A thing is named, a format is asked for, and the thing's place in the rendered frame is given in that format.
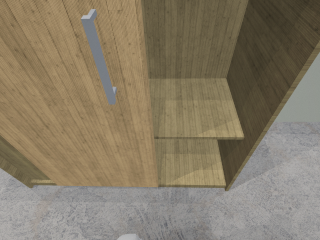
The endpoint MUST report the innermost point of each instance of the handle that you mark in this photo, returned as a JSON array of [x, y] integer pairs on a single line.
[[94, 43]]

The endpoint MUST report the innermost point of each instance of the wardrobe door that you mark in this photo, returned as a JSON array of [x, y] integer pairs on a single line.
[[18, 160], [53, 106]]

